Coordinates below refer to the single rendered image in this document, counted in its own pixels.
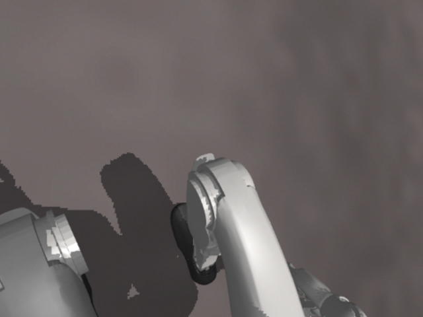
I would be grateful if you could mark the right robot hand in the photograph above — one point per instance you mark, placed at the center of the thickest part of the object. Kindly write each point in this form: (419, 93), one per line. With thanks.
(311, 288)

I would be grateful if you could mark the left robot foot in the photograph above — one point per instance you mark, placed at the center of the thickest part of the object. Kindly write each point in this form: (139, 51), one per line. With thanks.
(88, 288)

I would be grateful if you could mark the right robot arm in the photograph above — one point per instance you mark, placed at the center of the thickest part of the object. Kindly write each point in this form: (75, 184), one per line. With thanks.
(339, 306)

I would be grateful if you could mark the right robot foot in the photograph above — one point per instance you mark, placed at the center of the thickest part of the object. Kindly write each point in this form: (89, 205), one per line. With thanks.
(184, 242)

